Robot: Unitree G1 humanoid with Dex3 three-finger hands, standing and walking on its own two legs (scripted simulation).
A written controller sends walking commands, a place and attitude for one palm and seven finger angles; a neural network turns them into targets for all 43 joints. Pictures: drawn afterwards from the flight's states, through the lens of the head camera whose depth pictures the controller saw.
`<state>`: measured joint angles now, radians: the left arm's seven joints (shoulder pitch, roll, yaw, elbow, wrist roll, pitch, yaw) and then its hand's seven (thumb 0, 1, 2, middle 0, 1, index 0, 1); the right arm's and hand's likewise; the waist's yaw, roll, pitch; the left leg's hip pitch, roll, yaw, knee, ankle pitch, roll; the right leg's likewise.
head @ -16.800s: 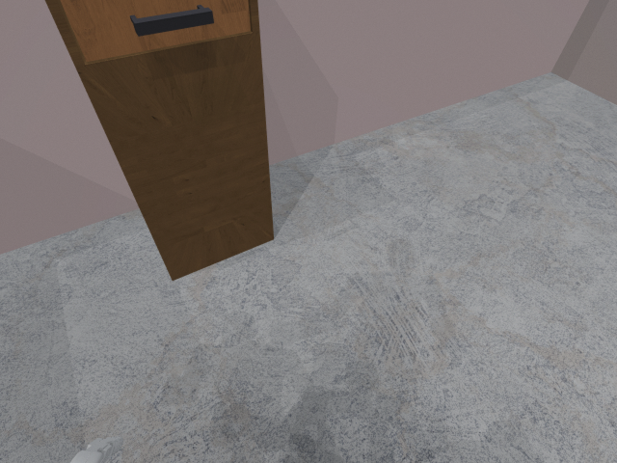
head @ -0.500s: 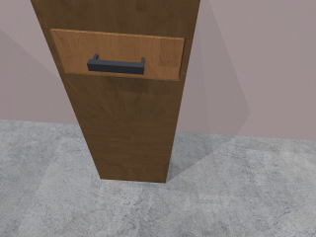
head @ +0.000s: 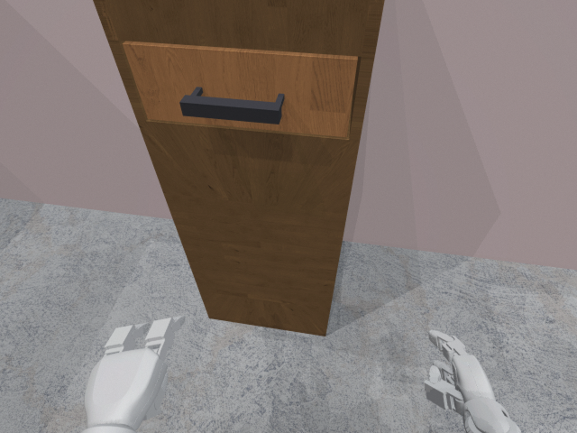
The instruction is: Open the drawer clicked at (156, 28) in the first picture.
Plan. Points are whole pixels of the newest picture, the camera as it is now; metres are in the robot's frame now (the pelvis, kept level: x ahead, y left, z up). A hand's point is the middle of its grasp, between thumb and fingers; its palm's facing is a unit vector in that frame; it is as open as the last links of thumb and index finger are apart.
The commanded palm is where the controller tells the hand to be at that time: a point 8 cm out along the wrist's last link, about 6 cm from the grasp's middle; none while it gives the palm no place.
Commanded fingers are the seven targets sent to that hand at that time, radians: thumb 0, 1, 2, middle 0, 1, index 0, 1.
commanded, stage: raise the hand with hooked fingers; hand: left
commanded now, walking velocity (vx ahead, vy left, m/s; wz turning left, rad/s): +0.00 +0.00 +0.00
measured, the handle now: (235, 102) +0.57 +0.19 +0.18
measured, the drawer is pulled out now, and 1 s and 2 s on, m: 0.00 0.00 0.00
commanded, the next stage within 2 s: move the hooked fingers above the handle in 1.54 s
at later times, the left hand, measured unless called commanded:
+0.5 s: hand (127, 260) +0.27 +0.25 +0.12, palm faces +0.12 -0.08 -0.99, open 11.8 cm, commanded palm +0.24 +0.25 +0.18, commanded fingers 0.00 -0.24 0.41 -0.28 -1.03 -0.28 -1.03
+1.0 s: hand (58, 161) +0.31 +0.30 +0.24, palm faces +0.21 -0.03 -0.98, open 13.8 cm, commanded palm +0.26 +0.29 +0.30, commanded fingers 0.00 -0.50 0.30 -0.30 -1.20 -0.30 -1.20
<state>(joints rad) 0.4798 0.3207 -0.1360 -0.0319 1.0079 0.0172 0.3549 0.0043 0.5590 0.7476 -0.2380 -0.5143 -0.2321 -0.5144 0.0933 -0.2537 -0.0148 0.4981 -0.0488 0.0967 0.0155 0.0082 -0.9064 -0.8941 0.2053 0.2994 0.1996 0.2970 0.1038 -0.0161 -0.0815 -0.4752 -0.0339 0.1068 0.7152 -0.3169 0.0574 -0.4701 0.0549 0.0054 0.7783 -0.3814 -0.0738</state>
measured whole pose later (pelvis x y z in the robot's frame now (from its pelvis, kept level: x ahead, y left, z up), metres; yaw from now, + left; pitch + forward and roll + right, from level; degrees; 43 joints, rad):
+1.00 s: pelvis +0.00 +0.04 +0.03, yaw +4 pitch -3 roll -1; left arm -0.28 0.65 0.01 -0.12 0.79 0.14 -0.18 0.00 -0.48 0.30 -0.32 -1.18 -0.32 -1.18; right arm 0.05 -0.26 0.05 0.60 0.04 0.18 0.01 0.01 -0.91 -0.89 0.20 0.30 0.20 0.30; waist 0.09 0.11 0.01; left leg -0.20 -0.08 0.04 0.42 -0.18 0.10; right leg -0.15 0.02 -0.04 0.44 -0.24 -0.02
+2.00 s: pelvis -0.01 +0.04 +0.03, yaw +5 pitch +0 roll -1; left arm -0.54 0.62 -0.09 0.10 0.83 0.14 -0.24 0.00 -0.49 0.30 -0.32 -1.20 -0.31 -1.20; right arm 0.11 -0.27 0.04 0.62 0.05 0.14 0.02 0.01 -0.91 -0.89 0.20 0.30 0.20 0.30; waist 0.08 0.09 0.01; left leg -0.27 -0.10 0.02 0.42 -0.15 0.10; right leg -0.23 0.00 -0.06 0.45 -0.22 -0.01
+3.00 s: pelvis +0.05 +0.00 +0.03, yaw +6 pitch +6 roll +1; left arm -0.82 0.54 -0.30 0.38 0.85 0.17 -0.32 0.00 -0.49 0.30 -0.31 -1.20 -0.29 -1.20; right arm 0.20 -0.31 0.00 0.63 0.06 0.22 -0.02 0.01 -0.91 -0.89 0.20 0.30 0.20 0.30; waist 0.00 0.05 -0.04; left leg -0.31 -0.07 0.00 0.45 -0.24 0.06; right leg -0.26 0.03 -0.07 0.47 -0.32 -0.07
